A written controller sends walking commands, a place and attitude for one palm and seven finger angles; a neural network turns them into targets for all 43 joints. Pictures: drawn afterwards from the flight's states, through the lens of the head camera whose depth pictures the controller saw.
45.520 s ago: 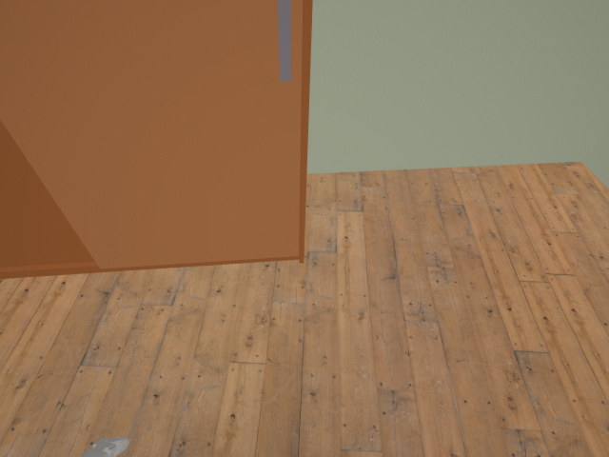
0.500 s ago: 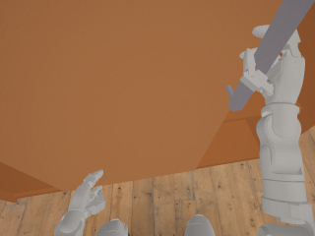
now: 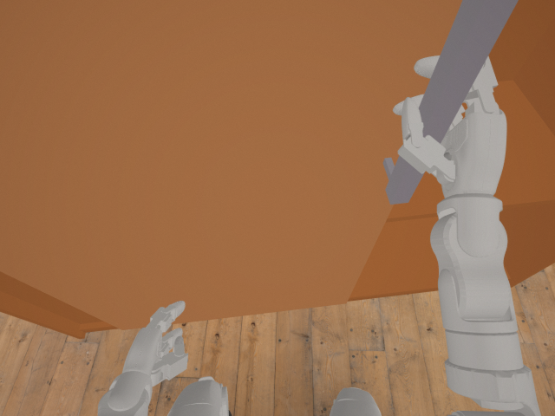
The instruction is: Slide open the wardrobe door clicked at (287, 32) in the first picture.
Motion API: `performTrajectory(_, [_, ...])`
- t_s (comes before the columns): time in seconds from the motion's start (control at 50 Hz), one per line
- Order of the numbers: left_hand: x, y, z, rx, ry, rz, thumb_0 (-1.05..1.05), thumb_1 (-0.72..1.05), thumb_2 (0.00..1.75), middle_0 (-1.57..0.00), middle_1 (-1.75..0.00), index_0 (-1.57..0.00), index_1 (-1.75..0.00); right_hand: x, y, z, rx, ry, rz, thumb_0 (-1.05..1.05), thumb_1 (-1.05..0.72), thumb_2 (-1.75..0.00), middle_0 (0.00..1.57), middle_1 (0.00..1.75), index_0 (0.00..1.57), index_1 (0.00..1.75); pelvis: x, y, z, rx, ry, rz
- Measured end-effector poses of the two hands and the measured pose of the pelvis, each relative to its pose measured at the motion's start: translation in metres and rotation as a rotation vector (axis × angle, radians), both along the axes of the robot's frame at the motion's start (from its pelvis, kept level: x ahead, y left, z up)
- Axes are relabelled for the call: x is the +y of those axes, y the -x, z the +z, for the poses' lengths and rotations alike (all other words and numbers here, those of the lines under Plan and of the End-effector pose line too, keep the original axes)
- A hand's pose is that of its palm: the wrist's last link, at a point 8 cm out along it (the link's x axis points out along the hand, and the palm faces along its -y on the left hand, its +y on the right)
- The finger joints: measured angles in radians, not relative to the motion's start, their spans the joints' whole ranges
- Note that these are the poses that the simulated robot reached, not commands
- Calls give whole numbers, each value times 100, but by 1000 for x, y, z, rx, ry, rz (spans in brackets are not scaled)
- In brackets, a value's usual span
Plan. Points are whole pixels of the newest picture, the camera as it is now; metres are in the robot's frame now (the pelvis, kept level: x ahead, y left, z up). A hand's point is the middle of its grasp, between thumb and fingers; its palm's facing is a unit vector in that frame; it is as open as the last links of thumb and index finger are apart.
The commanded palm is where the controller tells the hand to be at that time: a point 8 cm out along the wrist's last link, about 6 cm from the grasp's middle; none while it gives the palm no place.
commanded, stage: step sideways, sliding the door along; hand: right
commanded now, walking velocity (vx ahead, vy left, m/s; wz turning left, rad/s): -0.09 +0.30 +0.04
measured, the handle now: (423, 107) +0.40 -0.20 +0.20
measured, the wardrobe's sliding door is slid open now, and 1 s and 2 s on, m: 0.60 0.61 0.61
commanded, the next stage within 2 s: stop walking and hold the door there in 0.32 s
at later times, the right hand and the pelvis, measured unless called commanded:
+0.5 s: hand (397, 138) +0.37 -0.16 +0.19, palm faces +0.36 +0.92 -0.15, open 6.4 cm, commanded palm +0.33 -0.19 +0.16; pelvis -0.01 +0.10 +0.00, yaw +1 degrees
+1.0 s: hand (398, 138) +0.37 -0.16 +0.19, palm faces +0.45 +0.87 -0.19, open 6.1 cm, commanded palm +0.33 -0.20 +0.16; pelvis -0.03 +0.12 -0.01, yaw +7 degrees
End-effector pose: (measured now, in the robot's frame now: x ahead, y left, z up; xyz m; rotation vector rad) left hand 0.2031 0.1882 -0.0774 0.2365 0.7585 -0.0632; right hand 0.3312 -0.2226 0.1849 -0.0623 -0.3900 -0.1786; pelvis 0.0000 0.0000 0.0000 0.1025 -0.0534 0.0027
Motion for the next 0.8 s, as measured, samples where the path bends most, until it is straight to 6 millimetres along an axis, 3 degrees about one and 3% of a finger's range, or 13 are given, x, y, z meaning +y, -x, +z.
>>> performTrajectory(0.1, [28,-6,-21,-41,67,-26,1,90,90,-20,-30,-20,-30,17,2,1,-2,40,-118,-6,-66,-79,46,140,27,127,44,2,-20,6,45,-26])
performTrajectory(0.18, [58,-6,-39,-14,48,22,1,90,90,-20,-30,-20,-30,21,4,3,29,62,-206,-8,-64,-80,46,140,27,125,56,7,-22,15,60,-47])
performTrajectory(0.3, [93,13,-38,62,-65,82,1,91,90,-20,-30,-20,-30,20,4,1,16,40,-190,-7,-65,-79,46,140,27,124,58,8,-21,21,62,-45])
performTrajectory(0.44, [107,30,-12,121,-64,48,1,91,90,-20,-30,-20,-30,21,4,2,37,31,-201,-8,-64,-80,46,140,28,124,83,10,-1,2,8,-12])
performTrajectory(0.52, [123,32,-3,89,-43,84,1,90,90,-20,-30,-20,-30,17,3,4,61,134,-201,-12,-63,-79,46,140,32,129,104,8,4,18,-9,23])
performTrajectory(0.58, [141,32,-6,28,-10,108,1,90,90,-20,-30,-20,-30,17,5,7,94,179,-255,-16,-61,-77,46,140,34,133,122,6,-2,18,2,38])
performTrajectory(0.66, [180,33,-27,-40,-2,154,1,90,90,-20,-30,-20,-30,18,7,9,120,240,-354,-23,-57,-77,46,140,34,134,143,6,-24,16,66,44])
performTrajectory(0.72, [209,50,-35,-23,-34,247,1,90,90,-20,-30,-20,-30,20,9,11,169,239,-387,-25,-56,-76,46,140,36,135,139,11,-20,4,85,63])
performTrajectory(0.8, [235,86,-29,26,-107,332,1,91,90,-20,-30,-20,-30,20,9,12,187,208,-378,-23,-57,-76,46,140,39,137,135,15,-14,-6,111,72])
